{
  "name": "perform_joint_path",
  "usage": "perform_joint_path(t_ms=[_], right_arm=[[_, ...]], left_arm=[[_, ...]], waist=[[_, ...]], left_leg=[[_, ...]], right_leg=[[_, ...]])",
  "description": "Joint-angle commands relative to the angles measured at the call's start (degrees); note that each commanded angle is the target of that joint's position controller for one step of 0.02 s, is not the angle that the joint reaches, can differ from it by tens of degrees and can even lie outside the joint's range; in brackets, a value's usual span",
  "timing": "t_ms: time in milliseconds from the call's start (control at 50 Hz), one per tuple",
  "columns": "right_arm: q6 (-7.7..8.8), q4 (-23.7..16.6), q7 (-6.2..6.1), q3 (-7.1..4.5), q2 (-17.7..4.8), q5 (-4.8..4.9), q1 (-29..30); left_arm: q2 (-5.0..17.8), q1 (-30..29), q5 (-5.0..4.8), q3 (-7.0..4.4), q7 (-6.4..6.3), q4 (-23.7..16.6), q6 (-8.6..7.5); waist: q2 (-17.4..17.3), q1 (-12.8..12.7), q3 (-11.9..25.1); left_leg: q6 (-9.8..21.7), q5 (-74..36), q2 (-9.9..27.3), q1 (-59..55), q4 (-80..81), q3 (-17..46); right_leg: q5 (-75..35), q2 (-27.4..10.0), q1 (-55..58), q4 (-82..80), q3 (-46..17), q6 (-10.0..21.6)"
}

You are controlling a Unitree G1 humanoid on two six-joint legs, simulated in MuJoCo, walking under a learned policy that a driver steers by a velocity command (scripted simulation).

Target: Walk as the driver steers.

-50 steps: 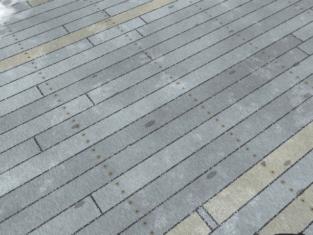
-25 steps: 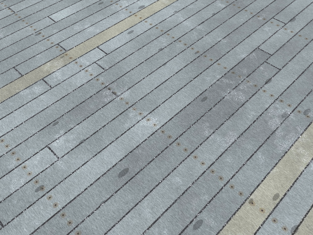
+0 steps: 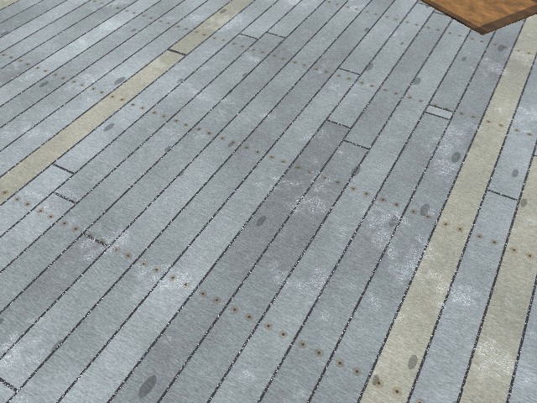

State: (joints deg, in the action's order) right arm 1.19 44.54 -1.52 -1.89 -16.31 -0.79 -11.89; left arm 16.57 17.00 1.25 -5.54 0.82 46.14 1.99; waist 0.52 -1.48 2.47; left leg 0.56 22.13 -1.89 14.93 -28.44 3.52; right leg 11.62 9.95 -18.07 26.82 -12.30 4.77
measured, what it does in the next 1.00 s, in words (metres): walks ahead, turning left: right foot, then left foot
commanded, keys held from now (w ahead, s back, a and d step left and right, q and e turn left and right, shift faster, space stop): w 0.26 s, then w+q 0.74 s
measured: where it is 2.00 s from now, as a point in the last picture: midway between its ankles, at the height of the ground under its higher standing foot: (256, 336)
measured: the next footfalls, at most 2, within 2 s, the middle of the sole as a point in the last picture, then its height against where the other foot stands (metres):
right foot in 0.42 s outside the picture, level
left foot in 0.94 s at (250, 387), level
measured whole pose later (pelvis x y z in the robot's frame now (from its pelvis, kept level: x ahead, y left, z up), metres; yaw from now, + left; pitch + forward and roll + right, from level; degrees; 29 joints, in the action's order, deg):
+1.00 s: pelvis +0.46 +0.01 -0.03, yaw +15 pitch +1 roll +0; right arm 1.2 44.1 2.1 -3.4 -14.9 -1.9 -4.9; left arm 13.4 20.2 1.2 -2.1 -0.4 52.2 -3.1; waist 0.4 -1.7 -4.3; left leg 8.8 11.2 -4.5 26.6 -37.0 -5.6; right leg 27.1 -3.2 -9.3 63.2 7.4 -0.1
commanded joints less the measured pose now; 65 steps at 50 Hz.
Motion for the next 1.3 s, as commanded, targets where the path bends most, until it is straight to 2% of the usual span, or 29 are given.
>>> perform_joint_path(t_ms=[20,40,60,80,120,220,320,360,400,420,440,460,480,500,520,560,640,720,820,880,920,940,960,980,1000,1040,1100,1200,1300], right_arm=[[1.41,-0.61,-1.94,-2.91,-12.80,-0.84,-12.19],[1.38,-0.93,-1.78,-3.57,-14.20,-2.07,-7.69],[1.73,-0.80,-1.26,-2.87,-10.59,-1.76,-5.93],[2.27,-0.86,-0.50,-2.20,-7.82,-0.98,-3.77],[3.13,-0.35,0.22,-1.79,-6.40,-0.51,-4.69],[4.17,3.73,1.34,-2.01,-5.74,-0.22,-13.09],[3.80,7.04,1.56,-1.94,-5.76,-0.05,-17.88],[3.43,8.02,1.39,-2.34,-7.30,-0.26,-18.37],[3.37,8.39,1.28,-2.50,-8.27,0.22,-16.74],[3.50,8.25,1.38,-2.29,-7.72,0.89,-15.72],[3.80,5.70,1.64,-1.35,-4.53,1.26,-14.15],[3.39,4.40,1.49,-0.19,1.76,2.39,-19.85],[2.50,5.82,0.88,-2.20,-5.57,0.78,-16.10],[2.51,5.20,1.42,-2.31,-4.19,0.70,-13.29],[2.38,5.64,1.76,-1.96,-2.28,0.67,-12.42],[0.97,6.55,2.60,-2.24,-1.34,-0.68,-13.01],[-0.42,4.14,3.97,-2.38,0.38,-1.09,-7.65],[-0.26,0.33,5.11,-1.60,1.40,-1.02,1.65],[-0.15,-3.46,6.14,-0.78,0.81,-1.27,10.35],[-0.34,-3.33,5.38,-1.46,-1.06,-1.61,7.54],[0.23,-0.29,4.58,-2.86,-3.55,-1.90,-3.73],[0.43,2.27,3.60,-4.49,-7.52,-2.54,-12.46],[0.10,1.33,2.77,-6.16,-14.52,-2.20,-10.72],[-0.55,0.26,2.63,-6.20,-14.42,-0.17,-12.98],[-0.71,1.17,2.05,-5.82,-12.89,0.04,-9.88],[-0.03,1.05,1.63,-4.54,-7.92,0.33,-4.76],[1.57,0.80,1.87,-3.69,-6.06,0.89,-3.31],[1.67,1.62,1.81,-4.13,-8.20,0.65,-7.31],[0.05,1.87,0.98,-4.22,-8.18,0.54,-11.50]], left_arm=[[-0.77,-5.50,-1.48,0.52,-0.30,-6.96,-1.95],[3.83,-8.38,0.50,0.02,-0.16,-7.32,-2.65],[5.21,-7.68,1.08,-0.26,0.46,-7.02,-3.12],[5.28,-4.79,1.04,-0.26,1.17,-5.34,-3.39],[5.19,-2.39,1.50,-0.15,1.94,-3.45,-3.25],[3.21,-12.39,1.31,1.19,2.44,-6.51,-3.18],[0.37,-22.46,1.00,3.30,3.04,-9.62,-3.70],[0.94,-20.85,0.51,3.36,2.43,-9.36,-4.10],[2.95,-11.37,0.44,2.49,0.98,-6.33,-4.88],[5.16,-2.46,1.18,1.64,0.01,-3.55,-5.69],[9.86,7.77,2.57,0.45,-1.12,-2.38,-6.22],[14.95,9.66,2.55,-0.64,-1.31,-1.67,-5.67],[10.35,6.84,1.12,0.14,-1.11,-1.86,-5.31],[6.49,1.31,0.81,1.34,-1.00,-2.09,-5.46],[3.67,-1.50,0.71,1.99,-0.78,-2.11,-5.87],[1.31,-2.83,0.35,2.70,-1.14,-1.28,-6.60],[1.85,0.06,-0.40,2.35,-1.30,0.99,-8.38],[0.96,1.49,-0.14,2.59,-1.42,2.70,-8.48],[4.29,4.80,-0.18,1.87,-2.00,4.83,-8.17],[6.65,5.54,0.07,1.39,-2.58,5.65,-7.04],[8.30,5.59,0.18,0.99,-2.72,5.54,-5.68],[7.67,5.63,0.39,1.21,-2.45,4.44,-5.52],[0.14,8.83,-0.25,2.69,-1.10,0.56,-5.80],[5.24,1.36,0.01,1.71,-0.90,-1.69,-6.47],[4.79,-3.14,-0.54,1.94,-0.67,-3.30,-7.21],[4.06,-2.01,-0.01,2.27,-0.91,-2.26,-7.52],[3.03,0.63,1.78,2.41,-0.57,-2.00,-4.45],[2.07,-6.11,1.10,2.68,-0.81,-4.79,-3.16],[2.85,-13.62,0.12,3.15,-1.05,-7.58,-3.08]], waist=[[-14.34,6.68,0.38],[-8.28,4.91,-6.44],[-4.95,2.39,-8.50],[-5.07,0.66,-8.66],[-8.14,0.89,-7.29],[-7.51,4.85,-7.94],[-9.19,7.40,-8.12],[-9.58,5.97,-7.61],[-7.90,0.51,-3.34],[-5.76,-3.75,2.21],[0.48,-8.03,10.49],[14.67,-5.17,17.22],[4.61,-5.13,10.67],[3.77,-2.40,2.48],[3.82,-1.11,-1.35],[5.97,1.30,-4.25],[4.88,2.46,-5.61],[4.35,1.91,-7.99],[3.03,0.40,-9.00],[4.28,2.25,-5.18],[3.84,7.13,1.70],[-0.49,10.85,6.76],[-15.15,5.73,11.34],[-7.23,9.30,14.94],[-4.00,7.84,6.33],[0.92,2.87,-1.78],[0.24,-0.46,-1.14],[-1.91,0.83,-2.66],[-4.75,4.55,-1.15]], left_leg=[[5.92,18.22,22.28,-23.78,20.99,24.73],[9.28,23.19,25.14,-14.49,24.08,33.72],[9.59,21.10,23.00,-10.91,22.91,30.08],[8.09,15.77,18.94,-10.69,22.60,23.95],[6.90,5.84,14.03,-11.03,22.43,14.41],[8.43,-12.97,13.10,-15.97,21.12,7.16],[8.83,-29.79,12.60,-14.03,17.93,4.31],[8.79,-38.00,14.00,-13.50,14.87,5.41],[7.21,-51.74,13.16,-12.42,5.37,4.49],[5.90,-49.33,10.54,-7.23,-4.92,1.88],[4.90,-29.46,7.48,4.12,-20.58,0.14],[3.59,8.50,-0.40,19.04,-36.98,-3.54],[4.75,5.24,2.43,21.24,-41.41,1.17],[5.09,0.06,4.50,21.57,-40.18,1.57],[4.74,-2.97,5.92,20.07,-38.14,0.82],[3.67,-4.98,6.86,17.63,-36.30,-0.35],[2.70,-10.08,7.17,22.68,-35.43,-1.76],[2.00,-19.01,7.16,24.90,-24.70,-4.03],[4.78,-21.37,5.04,18.72,-10.04,-9.52],[8.19,-13.09,0.10,12.62,-8.07,-12.71],[11.29,-9.46,-3.74,-1.61,-3.95,-12.15],[13.90,-5.74,0.48,-15.15,-0.58,-4.34],[22.57,-4.98,18.85,-32.59,2.46,26.13],[24.76,-5.97,21.57,-33.58,10.73,40.75],[22.63,-9.20,20.28,-27.95,12.05,31.12],[18.06,-21.58,14.96,-13.64,13.31,20.49],[17.02,-30.82,10.50,-6.03,14.79,13.90],[13.65,-52.40,7.05,-4.47,11.43,8.93],[10.34,-54.77,6.44,-11.06,6.62,11.57]], right_leg=[[23.11,0.79,-24.70,17.53,2.22,-1.63],[14.24,-1.99,-29.84,23.92,3.07,-1.79],[9.19,-5.12,-27.74,26.31,0.95,-1.60],[5.81,-5.50,-26.22,27.60,1.43,-2.35],[2.36,-5.51,-24.14,31.09,3.93,-3.70],[-1.80,-7.55,-27.57,26.02,7.05,-5.17],[-1.47,-9.73,-17.21,10.47,16.85,-4.97],[0.51,-8.21,-10.81,6.82,17.59,-3.26],[-0.75,-5.91,2.97,0.88,17.22,-0.96],[-3.86,-7.86,16.65,-1.02,15.12,0.59],[7.32,-22.29,31.78,-3.18,0.47,3.21],[9.64,-37.57,40.43,-8.91,-22.85,8.16],[11.64,-34.93,31.88,-10.31,-21.89,7.57],[7.91,-31.66,24.21,-11.92,-12.54,6.20],[1.81,-28.75,18.64,-14.08,-5.65,4.86],[-4.43,-24.75,13.12,-16.34,3.17,2.89],[-14.27,-24.64,13.15,-18.51,10.69,3.68],[-19.17,-22.82,12.45,-19.04,18.24,3.50],[-27.97,-24.48,16.81,-17.46,23.26,2.38],[-51.97,-25.16,23.36,-6.03,25.99,1.24],[-52.64,-24.95,20.72,13.24,26.80,0.67],[-37.70,-23.24,10.64,29.66,27.29,-1.01],[16.72,-12.34,-15.23,51.94,25.61,-4.63],[18.82,-8.69,-22.23,58.27,12.21,-4.82],[11.95,-12.56,-26.38,55.86,9.90,-4.08],[6.91,-16.14,-20.28,45.51,10.22,-4.12],[7.29,-16.60,-13.19,39.23,10.59,-6.19],[-0.44,-14.58,-15.18,28.82,12.77,-8.48],[-5.50,-11.61,-16.54,19.41,12.05,-7.64]])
